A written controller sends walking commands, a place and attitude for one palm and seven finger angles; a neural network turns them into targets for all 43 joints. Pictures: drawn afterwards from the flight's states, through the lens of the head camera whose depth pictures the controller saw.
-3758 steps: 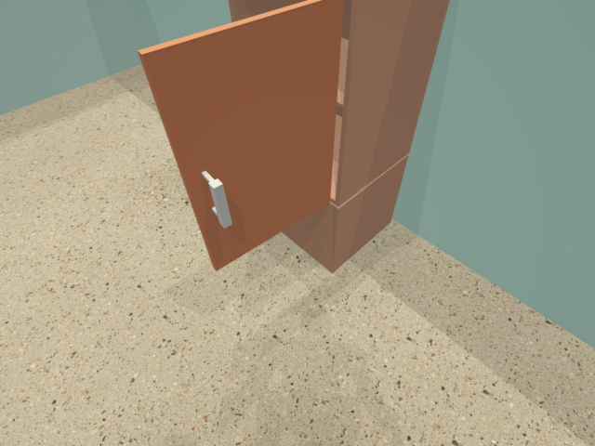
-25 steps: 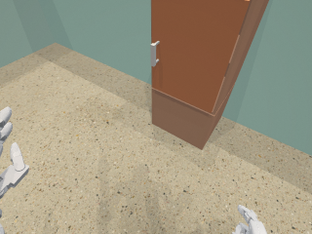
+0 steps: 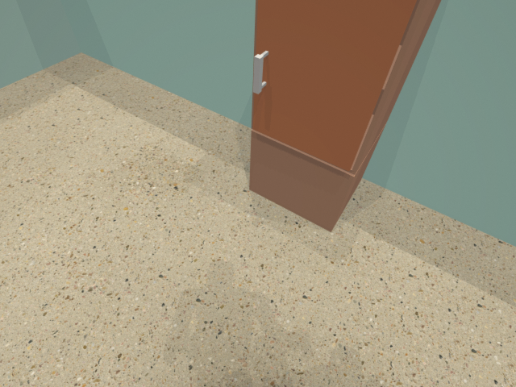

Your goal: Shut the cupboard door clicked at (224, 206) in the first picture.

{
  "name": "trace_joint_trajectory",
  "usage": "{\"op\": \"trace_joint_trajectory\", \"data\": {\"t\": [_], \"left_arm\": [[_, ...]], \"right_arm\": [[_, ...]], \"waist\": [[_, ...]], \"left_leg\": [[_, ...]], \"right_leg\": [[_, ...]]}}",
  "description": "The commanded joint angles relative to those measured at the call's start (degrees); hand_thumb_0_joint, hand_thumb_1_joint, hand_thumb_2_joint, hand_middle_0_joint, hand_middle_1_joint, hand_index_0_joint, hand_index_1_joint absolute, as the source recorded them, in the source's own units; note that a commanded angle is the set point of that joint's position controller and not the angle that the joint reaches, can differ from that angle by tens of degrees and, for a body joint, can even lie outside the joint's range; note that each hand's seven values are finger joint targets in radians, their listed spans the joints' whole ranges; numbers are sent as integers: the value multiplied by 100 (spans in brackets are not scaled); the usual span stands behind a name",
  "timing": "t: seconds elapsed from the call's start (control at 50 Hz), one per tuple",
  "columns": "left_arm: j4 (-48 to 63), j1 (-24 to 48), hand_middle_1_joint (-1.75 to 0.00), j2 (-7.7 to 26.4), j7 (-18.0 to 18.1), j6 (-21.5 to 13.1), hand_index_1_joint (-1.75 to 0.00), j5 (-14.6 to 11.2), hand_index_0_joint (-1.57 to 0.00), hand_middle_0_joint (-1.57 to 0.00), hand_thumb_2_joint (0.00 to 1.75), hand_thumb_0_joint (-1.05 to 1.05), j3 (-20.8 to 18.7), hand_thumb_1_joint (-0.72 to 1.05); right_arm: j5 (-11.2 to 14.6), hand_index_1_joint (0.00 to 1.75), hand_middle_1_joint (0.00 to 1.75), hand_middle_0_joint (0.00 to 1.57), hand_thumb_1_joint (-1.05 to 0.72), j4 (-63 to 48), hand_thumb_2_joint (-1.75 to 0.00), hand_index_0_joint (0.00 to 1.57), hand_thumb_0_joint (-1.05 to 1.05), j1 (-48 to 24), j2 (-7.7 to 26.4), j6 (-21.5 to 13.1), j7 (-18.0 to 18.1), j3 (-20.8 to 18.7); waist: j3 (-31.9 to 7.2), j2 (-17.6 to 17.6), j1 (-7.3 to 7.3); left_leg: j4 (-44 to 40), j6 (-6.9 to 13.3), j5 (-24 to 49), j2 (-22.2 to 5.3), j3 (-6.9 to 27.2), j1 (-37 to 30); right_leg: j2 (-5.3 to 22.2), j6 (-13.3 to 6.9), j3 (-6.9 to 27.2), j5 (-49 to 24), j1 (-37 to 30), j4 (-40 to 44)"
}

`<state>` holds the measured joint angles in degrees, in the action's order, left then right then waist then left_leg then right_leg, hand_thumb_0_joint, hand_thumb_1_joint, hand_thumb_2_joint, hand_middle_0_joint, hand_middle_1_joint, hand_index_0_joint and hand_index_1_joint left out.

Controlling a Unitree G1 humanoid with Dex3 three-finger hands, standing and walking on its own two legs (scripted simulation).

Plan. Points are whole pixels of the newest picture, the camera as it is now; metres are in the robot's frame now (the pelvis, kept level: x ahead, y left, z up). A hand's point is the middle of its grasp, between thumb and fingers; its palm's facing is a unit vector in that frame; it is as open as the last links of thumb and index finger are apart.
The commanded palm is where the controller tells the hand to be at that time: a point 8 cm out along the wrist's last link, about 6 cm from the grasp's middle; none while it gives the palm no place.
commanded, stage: let the arm hang, fingers relaxed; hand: left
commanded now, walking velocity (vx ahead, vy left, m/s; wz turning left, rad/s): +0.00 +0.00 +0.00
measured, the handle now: (261, 72) +1.04 +0.04 -0.07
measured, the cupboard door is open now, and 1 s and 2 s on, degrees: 0 0 0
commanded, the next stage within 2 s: look to check the result in 0.78 s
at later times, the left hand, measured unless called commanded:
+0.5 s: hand out of the picture -0.03 +0.20 -0.16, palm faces +0.00 -0.98 -0.22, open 7.4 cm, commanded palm none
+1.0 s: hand out of the picture +0.02 +0.20 -0.16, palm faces -0.03 -0.97 -0.23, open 7.4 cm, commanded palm none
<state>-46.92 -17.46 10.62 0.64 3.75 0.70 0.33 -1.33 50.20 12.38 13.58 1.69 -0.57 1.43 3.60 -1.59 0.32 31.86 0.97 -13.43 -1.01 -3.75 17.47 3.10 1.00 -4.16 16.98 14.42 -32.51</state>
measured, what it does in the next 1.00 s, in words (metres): stands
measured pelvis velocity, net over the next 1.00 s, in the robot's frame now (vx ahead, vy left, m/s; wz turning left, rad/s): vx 0.01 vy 0.01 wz -0.03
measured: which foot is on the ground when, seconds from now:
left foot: down 0.00-1.00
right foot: down 0.00-1.00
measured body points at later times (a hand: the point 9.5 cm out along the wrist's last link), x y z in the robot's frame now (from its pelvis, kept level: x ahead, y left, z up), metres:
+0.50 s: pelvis -0.01 +0.02 +0.01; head -0.02 +0.01 +0.46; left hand -0.03 +0.25 -0.15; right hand -0.03 -0.21 -0.15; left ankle +0.04 +0.11 -0.73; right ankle +0.00 -0.13 -0.73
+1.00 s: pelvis +0.01 +0.01 +0.01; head +0.02 +0.00 +0.46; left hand +0.02 +0.25 -0.14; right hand +0.01 -0.24 -0.14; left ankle +0.04 +0.11 -0.73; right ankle +0.00 -0.13 -0.73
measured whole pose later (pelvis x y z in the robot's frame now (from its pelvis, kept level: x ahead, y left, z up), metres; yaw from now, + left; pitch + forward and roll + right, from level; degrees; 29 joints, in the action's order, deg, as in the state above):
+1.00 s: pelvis +0.01 +0.01 +0.01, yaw -2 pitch -2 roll +0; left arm -64.7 -14.3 11.7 0.7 0.1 0.9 -0.9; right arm -0.6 63.1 14.3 11.7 0.3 1.1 -1.3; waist 3.0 0.7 0.4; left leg 22.3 1.3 -9.6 -0.9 -5.7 11.2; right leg 2.5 1.3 -2.2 12.1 9.0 -22.7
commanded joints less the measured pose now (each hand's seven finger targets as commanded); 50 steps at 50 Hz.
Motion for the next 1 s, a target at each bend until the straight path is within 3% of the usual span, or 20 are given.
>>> {"op": "trace_joint_trajectory", "data": {"t": [0.0, 0.04, 0.08, 0.18, 0.26, 0.38, 0.62, 0.72, 0.8, 0.9, 0.98], "left_arm": [[-160, -124, -30, 857, 28, -301, -30, 36, -20, -20, 90, 0, -277, 90], [-504, -233, -30, 834, 25, -300, -30, 42, -20, -20, 90, 0, -247, 90], [-792, -324, -30, 761, 22, -316, -30, 40, -20, -20, 90, 0, -225, 90], [-1302, -486, -30, 672, 40, -366, -30, 51, -20, -20, 90, 0, -184, 90], [-1499, -498, -30, 661, 65, -387, -30, 48, -20, -20, 90, 0, -188, 90], [-1619, -547, -30, 621, 87, -350, -30, 67, -20, -20, 90, 0, -218, 90], [-1566, -292, -30, 703, 97, -403, -30, 60, -20, -20, 90, 0, -257, 90], [-1552, -140, -30, 740, 96, -431, -30, 50, -20, -20, 90, 0, -263, 90], [-1563, -11, -30, 763, 83, -420, -30, 49, -20, -20, 90, 0, -260, 90], [-1574, 86, -30, 858, 75, -460, -30, 38, -20, -20, 90, 0, -267, 90], [-1584, 179, -30, 955, 74, -483, -30, 34, -20, -20, 90, 0, -269, 90]], "right_arm": [[-15, 30, 30, 20, -90, -59, -90, 20, 0, -93, 587, -85, 100, -247], [4, 30, 30, 20, -90, 134, -90, 20, 0, 67, 559, -55, 124, -278], [18, 30, 30, 20, -90, 305, -90, 20, 0, 240, 538, -60, 153, -305], [48, 30, 30, 20, -90, 650, -90, 20, 0, 591, 491, -79, 193, -372], [47, 30, 30, 20, -90, 873, -90, 20, 0, 780, 421, -86, 196, -380], [28, 30, 30, 20, -90, 1041, -90, 20, 0, 841, 371, -94, 198, -388], [44, 30, 30, 20, -90, 1099, -90, 20, 0, 710, 389, -184, 202, -399], [54, 30, 30, 20, -90, 1097, -90, 20, 0, 635, 420, -212, 207, -401], [47, 30, 30, 20, -90, 1100, -90, 20, 0, 555, 472, -208, 207, -400], [55, 30, 30, 20, -90, 1091, -90, 20, 0, 427, 567, -230, 208, -407], [66, 30, 30, 20, -90, 1094, -90, 20, 0, 305, 656, -245, 205, -404]], "waist": [[-320, 1008, -25], [-168, 1196, -25], [-100, 1101, -23], [70, 240, 13], [154, -63, 46], [416, -13, -10], [214, 350, -38], [134, 271, -23], [198, 306, 0], [0, 85, 10], [-146, 130, 14]], "left_leg": [[-1142, 46, -742, -407, 620, -83], [-1344, 54, -1130, -461, 684, -9], [-1490, 69, -1321, -500, 743, 54], [-1450, 107, -1108, -518, 694, -216], [-1384, 115, -915, -502, 593, -405], [-1599, 153, -1262, -524, 668, -106], [-1674, 117, -821, -544, 679, -210], [-1615, 96, -428, -550, 610, -401], [-1686, 73, -552, -564, 611, -399], [-1522, 84, 35, -557, 528, -707], [-1443, 86, 468, -582, 496, -877]], "right_leg": [[220, -284, 569, 221, -135, 1056], [164, -287, 515, 208, -161, 1159], [122, -282, 482, 168, -226, 1207], [186, -281, 559, 346, 34, 1472], [227, -281, 609, 616, 290, 1583], [163, -245, 616, 736, 341, 1481], [178, -266, 576, -61, -25, 1347], [223, -272, 579, -331, -123, 1392], [230, -254, 576, -255, -125, 1438], [279, -272, 623, -496, -175, 1494], [305, -268, 631, -725, -299, 1523]]}}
